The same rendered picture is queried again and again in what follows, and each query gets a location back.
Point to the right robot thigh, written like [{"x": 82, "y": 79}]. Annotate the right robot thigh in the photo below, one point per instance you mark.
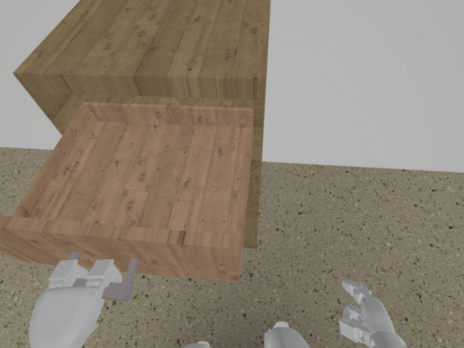
[{"x": 283, "y": 337}]

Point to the left robot hand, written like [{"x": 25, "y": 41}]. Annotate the left robot hand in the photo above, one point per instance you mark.
[{"x": 65, "y": 317}]

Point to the drawer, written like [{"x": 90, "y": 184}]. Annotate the drawer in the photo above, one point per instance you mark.
[{"x": 165, "y": 184}]

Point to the right robot forearm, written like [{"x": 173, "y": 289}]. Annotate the right robot forearm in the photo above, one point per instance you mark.
[{"x": 386, "y": 339}]

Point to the right robot hand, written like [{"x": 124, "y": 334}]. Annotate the right robot hand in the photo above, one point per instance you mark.
[{"x": 358, "y": 324}]

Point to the handle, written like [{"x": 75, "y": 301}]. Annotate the handle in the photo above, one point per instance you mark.
[{"x": 114, "y": 291}]

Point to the robot right shin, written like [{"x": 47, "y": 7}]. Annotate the robot right shin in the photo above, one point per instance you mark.
[{"x": 281, "y": 324}]

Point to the cabinet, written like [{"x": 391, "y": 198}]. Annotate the cabinet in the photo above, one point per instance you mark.
[{"x": 205, "y": 53}]

